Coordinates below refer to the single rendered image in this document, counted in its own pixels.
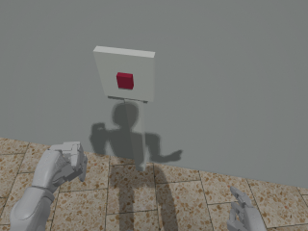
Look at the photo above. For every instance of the robot left forearm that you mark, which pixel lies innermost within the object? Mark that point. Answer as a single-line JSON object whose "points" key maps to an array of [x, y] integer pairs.
{"points": [[32, 210]]}

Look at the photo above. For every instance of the panel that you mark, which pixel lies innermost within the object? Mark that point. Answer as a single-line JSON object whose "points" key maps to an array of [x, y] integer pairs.
{"points": [[110, 61]]}

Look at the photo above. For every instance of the button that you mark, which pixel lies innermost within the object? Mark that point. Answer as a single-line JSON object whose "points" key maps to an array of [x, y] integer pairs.
{"points": [[125, 80]]}

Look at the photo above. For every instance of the robot left hand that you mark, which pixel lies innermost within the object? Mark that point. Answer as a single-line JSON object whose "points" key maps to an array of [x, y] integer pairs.
{"points": [[69, 158]]}

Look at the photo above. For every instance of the robot right hand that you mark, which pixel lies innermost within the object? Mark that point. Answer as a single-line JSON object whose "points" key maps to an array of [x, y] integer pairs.
{"points": [[249, 216]]}

